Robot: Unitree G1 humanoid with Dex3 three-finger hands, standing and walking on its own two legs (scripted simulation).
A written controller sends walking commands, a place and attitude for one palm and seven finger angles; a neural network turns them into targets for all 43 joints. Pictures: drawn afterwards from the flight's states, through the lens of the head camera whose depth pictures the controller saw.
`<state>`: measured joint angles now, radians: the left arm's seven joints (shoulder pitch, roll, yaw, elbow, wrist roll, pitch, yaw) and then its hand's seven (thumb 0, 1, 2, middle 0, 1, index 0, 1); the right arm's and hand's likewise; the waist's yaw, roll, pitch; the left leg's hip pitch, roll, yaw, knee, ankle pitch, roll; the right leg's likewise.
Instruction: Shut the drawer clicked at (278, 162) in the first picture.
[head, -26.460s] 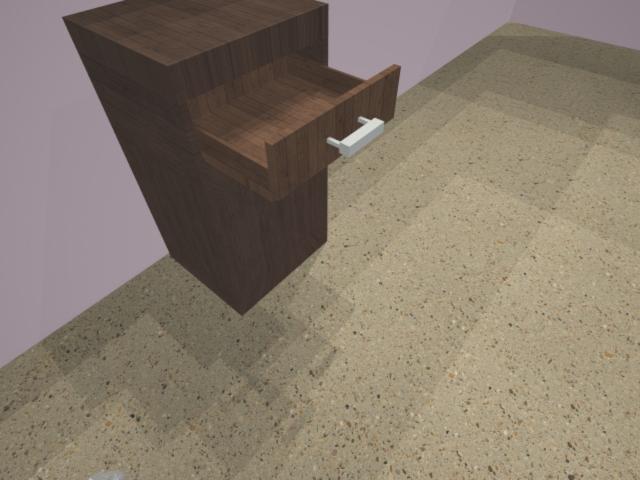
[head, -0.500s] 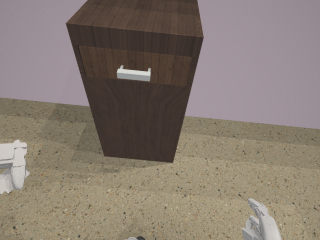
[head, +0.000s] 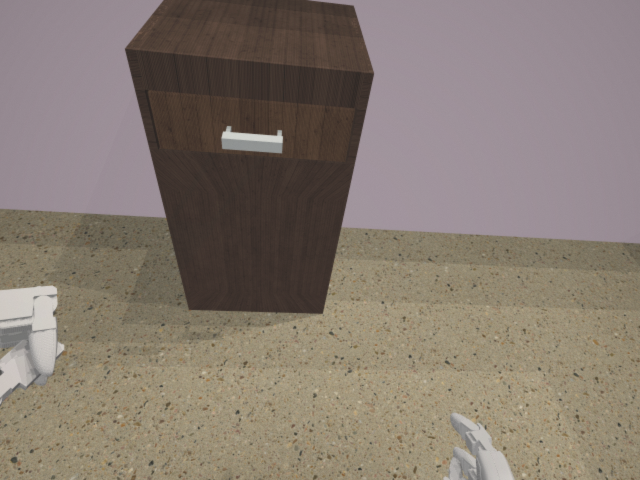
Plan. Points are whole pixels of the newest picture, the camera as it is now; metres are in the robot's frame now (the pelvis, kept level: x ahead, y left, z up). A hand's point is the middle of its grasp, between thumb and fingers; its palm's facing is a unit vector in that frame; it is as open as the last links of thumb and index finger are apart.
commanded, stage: stop stepping back and stand still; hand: left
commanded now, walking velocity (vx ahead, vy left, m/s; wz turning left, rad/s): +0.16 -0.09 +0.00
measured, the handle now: (253, 137) +0.80 +0.16 -0.01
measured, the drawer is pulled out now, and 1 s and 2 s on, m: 0.00 0.00 0.00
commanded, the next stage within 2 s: let the arm hang, fingers relaxed in 0.48 s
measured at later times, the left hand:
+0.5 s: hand (8, 410) +0.14 +0.25 +0.17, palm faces +0.32 -0.82 -0.48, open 3.2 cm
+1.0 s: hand out of the picture -0.08 +0.20 -0.19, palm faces +0.09 -0.97 -0.23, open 3.8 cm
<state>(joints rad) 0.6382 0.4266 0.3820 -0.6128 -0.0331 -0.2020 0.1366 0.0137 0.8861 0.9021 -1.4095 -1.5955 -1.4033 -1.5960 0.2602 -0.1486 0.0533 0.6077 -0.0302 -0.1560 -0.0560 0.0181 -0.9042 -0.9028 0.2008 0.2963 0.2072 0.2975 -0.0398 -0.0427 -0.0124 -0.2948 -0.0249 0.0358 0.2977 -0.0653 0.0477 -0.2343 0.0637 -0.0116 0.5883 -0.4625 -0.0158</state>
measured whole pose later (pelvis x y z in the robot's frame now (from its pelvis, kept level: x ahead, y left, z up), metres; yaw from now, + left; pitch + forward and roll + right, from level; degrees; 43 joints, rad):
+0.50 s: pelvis -0.04 +0.01 -0.01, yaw -1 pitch -1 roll -1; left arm 0.68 0.45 0.38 -0.64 -0.02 -0.19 0.14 0.01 0.89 0.90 -1.41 -1.60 -1.40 -1.60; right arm 0.30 -0.13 0.05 0.60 -0.03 -0.12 -0.05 0.02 -0.90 -0.90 0.20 0.30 0.21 0.30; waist -0.03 -0.03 -0.04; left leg -0.32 -0.01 0.02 0.48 -0.21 0.03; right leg -0.19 0.03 -0.07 0.48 -0.45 -0.06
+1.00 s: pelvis -0.05 +0.00 -0.01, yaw +3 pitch -1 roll -1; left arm 0.35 0.22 0.04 1.03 0.01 0.04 0.02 0.01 0.90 0.90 -0.88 -1.10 -0.87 -1.06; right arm 0.33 -0.15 -0.01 1.04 -0.03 0.03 -0.02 0.01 -0.91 -0.90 0.19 0.30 0.20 0.30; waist 0.00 -0.02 0.06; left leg -0.31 0.01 -0.05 0.53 -0.21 -0.01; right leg -0.23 0.02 -0.11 0.49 -0.25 -0.05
